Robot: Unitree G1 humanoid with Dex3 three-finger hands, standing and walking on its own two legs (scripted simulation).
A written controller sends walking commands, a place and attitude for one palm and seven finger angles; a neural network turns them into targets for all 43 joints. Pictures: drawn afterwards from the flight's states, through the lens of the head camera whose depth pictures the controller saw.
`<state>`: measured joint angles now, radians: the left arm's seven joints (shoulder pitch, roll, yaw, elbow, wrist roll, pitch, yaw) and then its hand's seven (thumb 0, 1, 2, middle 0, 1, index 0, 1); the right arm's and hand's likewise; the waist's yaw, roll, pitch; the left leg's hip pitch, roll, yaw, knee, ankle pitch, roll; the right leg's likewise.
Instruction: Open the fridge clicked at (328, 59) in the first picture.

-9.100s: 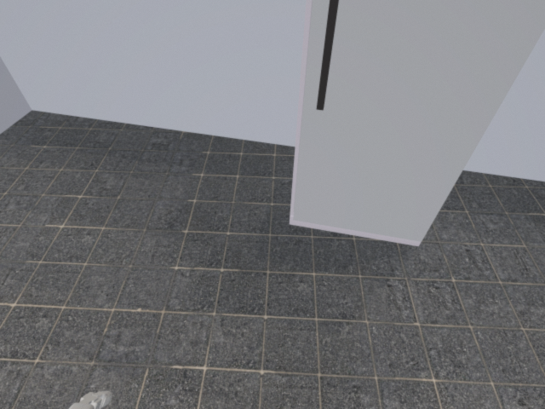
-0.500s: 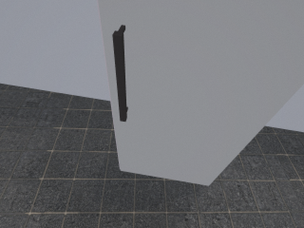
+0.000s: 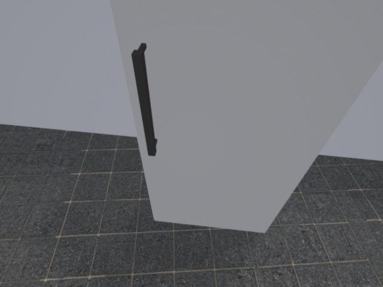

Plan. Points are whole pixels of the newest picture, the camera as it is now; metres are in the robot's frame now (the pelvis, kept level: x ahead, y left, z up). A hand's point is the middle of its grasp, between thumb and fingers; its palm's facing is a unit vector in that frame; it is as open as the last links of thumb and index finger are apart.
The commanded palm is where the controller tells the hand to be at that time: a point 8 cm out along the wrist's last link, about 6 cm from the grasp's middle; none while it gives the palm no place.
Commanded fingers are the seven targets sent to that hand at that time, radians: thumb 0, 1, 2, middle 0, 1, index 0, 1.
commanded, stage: come to a stop and stand still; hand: left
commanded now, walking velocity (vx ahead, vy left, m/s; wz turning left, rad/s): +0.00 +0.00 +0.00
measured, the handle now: (148, 108) +0.52 +0.15 +0.09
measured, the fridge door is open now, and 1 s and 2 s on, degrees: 0 0 0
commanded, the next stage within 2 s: look again from close up in 0.48 s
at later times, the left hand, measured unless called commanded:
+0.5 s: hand out of the picture -0.04 +0.13 -0.18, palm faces +0.06 -0.99 -0.12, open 7.4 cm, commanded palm none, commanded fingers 0.00 0.90 0.90 -0.20 -0.30 -0.20 -0.30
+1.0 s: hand out of the picture +0.04 +0.18 -0.17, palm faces +0.01 -0.97 -0.22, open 7.4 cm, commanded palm none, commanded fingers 0.00 0.90 0.90 -0.20 -0.30 -0.20 -0.30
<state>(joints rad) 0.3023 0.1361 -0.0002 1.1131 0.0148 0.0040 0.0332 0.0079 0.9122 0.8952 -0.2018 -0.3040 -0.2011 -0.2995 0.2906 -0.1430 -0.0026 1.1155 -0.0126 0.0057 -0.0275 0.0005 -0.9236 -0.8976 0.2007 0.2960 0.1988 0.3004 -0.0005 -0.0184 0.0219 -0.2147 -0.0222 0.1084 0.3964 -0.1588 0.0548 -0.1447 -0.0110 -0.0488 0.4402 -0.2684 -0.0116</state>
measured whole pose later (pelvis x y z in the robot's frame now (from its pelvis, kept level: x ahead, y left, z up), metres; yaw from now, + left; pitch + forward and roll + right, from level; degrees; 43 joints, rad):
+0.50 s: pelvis +0.00 -0.01 +0.00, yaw +0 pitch -1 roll +0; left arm 0.35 0.10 -0.01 1.14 0.01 -0.01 0.04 0.00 0.91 0.90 -0.20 -0.30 -0.20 -0.30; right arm 0.32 -0.08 0.01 1.15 -0.01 0.00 -0.04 0.01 -0.91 -0.90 0.20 0.30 0.20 0.30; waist 0.00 -0.02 0.02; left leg -0.23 -0.01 0.09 0.40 -0.16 0.04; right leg -0.14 0.01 -0.06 0.42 -0.26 -0.03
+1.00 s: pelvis +0.02 +0.01 +0.00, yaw +0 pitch -1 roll +0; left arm 0.29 0.15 -0.01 1.08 0.01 -0.02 0.05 0.00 0.91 0.90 -0.20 -0.30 -0.20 -0.30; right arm 0.30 -0.16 0.02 1.09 -0.02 -0.03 -0.03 0.02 -0.93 -0.90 0.20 0.30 0.20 0.30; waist -0.01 0.02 0.00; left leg -0.22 -0.03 0.11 0.46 -0.23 0.06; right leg -0.14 -0.02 -0.04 0.48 -0.32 0.00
